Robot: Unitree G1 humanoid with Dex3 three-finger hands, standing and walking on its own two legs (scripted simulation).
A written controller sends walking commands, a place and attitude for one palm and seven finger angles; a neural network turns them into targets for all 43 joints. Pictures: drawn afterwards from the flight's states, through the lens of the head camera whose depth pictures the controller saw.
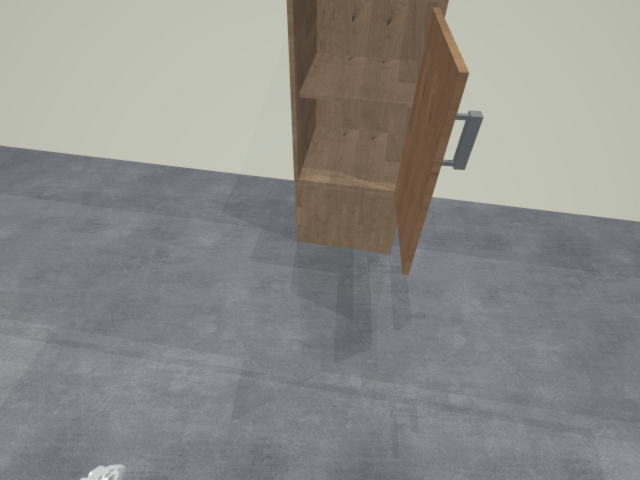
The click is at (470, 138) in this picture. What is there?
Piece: cupboard door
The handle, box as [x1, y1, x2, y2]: [441, 110, 483, 169]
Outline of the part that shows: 480,111 469,110 467,114 457,113 455,119 466,120 453,159 443,160 441,165 452,165 455,169 464,169 483,117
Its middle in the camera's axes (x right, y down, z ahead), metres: +0.30 -0.21 +0.84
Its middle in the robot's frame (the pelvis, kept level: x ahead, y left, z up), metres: +0.79 -0.26 +0.01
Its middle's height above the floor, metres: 0.78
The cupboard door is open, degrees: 96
